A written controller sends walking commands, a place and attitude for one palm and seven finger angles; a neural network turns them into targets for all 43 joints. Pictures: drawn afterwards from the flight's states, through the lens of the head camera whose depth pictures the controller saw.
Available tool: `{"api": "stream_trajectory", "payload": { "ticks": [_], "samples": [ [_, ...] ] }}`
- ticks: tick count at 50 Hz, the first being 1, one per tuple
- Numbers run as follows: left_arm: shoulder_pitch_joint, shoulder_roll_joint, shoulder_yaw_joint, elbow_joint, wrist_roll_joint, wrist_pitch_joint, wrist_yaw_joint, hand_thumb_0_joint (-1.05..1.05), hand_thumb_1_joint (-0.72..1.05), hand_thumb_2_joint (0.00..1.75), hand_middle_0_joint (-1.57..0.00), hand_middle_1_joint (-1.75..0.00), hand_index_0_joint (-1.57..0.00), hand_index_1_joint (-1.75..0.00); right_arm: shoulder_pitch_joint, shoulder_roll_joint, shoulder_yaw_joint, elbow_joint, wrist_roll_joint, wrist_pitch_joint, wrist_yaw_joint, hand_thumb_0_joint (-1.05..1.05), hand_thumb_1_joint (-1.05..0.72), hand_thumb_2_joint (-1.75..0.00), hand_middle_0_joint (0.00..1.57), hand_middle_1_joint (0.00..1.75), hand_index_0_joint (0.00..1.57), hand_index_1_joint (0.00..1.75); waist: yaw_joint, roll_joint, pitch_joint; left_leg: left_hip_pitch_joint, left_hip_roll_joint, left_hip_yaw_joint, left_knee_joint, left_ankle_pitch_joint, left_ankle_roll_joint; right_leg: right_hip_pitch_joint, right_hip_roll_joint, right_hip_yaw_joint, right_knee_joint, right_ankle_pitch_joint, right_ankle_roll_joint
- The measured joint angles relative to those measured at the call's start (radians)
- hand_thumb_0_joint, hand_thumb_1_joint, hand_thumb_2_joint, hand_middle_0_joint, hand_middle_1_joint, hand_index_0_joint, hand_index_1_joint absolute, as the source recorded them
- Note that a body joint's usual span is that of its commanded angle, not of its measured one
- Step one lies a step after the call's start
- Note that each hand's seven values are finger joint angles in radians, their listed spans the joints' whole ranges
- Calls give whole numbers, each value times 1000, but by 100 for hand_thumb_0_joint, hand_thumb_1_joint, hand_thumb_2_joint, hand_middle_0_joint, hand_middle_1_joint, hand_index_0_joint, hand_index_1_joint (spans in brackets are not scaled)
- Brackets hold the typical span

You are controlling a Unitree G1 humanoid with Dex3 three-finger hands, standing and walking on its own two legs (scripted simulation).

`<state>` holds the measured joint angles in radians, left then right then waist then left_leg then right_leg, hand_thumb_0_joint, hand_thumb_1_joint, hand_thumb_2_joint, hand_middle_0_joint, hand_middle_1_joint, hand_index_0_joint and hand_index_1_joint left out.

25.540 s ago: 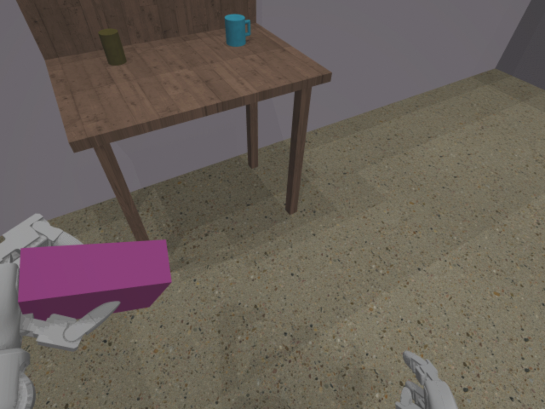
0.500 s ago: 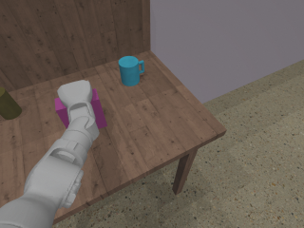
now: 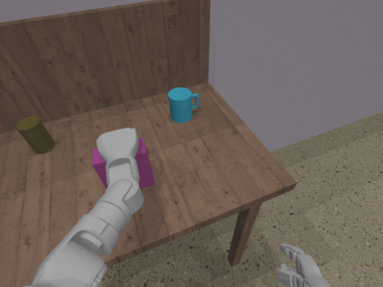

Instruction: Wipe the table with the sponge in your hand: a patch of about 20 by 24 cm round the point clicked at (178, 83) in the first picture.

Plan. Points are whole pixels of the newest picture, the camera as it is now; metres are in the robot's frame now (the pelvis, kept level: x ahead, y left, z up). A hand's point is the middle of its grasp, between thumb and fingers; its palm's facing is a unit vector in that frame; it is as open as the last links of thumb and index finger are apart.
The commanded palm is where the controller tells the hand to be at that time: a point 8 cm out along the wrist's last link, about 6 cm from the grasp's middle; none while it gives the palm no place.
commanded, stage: wipe back along the third lane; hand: left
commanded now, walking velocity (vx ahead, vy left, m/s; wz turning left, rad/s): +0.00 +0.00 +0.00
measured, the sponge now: (128, 173) +0.38 +0.20 +0.01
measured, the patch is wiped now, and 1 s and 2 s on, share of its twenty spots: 1.00 1.00 1.00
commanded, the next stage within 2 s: slide back across to the middle lane in 1.70 s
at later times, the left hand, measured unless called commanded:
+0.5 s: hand (128, 174) +0.34 +0.18 +0.06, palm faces +0.02 -0.03 -1.00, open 9.1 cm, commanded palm +0.29 +0.15 +0.09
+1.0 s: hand (134, 185) +0.31 +0.16 +0.06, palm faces +0.04 -0.04 -1.00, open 9.0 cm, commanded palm +0.27 +0.13 +0.09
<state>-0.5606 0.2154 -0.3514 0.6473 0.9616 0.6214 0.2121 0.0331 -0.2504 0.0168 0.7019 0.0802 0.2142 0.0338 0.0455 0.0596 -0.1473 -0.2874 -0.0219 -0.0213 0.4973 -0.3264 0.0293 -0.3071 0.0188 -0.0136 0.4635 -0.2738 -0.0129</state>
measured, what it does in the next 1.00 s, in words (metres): stands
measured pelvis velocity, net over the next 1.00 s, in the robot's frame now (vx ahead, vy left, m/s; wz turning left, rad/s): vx -0.02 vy -0.02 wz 0.00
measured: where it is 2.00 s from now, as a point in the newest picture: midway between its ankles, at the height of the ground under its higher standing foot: outside the picture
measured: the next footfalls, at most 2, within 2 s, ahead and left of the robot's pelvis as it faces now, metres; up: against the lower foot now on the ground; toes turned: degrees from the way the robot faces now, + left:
none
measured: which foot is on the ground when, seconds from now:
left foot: down 0.00-1.00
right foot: down 0.00-1.00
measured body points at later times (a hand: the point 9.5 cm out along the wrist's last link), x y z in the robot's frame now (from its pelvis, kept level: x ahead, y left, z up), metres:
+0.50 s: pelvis -0.02 -0.01 +0.00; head -0.04 -0.04 +0.45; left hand +0.33 +0.18 +0.12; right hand +0.18 -0.23 -0.10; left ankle -0.05 +0.10 -0.74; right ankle -0.03 -0.12 -0.74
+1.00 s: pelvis -0.02 -0.02 +0.00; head -0.05 -0.06 +0.45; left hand +0.30 +0.16 +0.11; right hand +0.21 -0.22 -0.09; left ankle -0.05 +0.10 -0.74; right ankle -0.03 -0.12 -0.74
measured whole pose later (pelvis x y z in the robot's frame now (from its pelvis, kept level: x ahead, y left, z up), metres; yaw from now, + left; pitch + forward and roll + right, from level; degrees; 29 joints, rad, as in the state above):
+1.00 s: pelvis -0.02 -0.02 +0.00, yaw +0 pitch +2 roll +0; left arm -0.36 0.18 -0.44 0.41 0.97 0.69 0.21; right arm 0.00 -0.25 0.02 0.69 0.10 0.21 0.08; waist 0.07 0.08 -0.13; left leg -0.24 -0.01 -0.02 0.52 -0.32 0.00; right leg -0.28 0.03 -0.02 0.53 -0.29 -0.04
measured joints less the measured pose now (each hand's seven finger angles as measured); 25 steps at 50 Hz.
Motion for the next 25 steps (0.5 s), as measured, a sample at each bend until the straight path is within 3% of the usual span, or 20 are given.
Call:
{"api": "stream_trajectory", "payload": {
  "ticks": [25],
  "samples": [
    [112, -11, -29, -110, -7, 33, 4, 3, -40, 108, -76, -148, -80, -149, 21, -5, -1, 7, 15, -20, 13, 1, -91, -90, 20, 30, 20, 30, 4, 14, 13, 30, 5, 11, 2, 20, -12, 13, 5, 10, 31, 8, -13]
  ]
}}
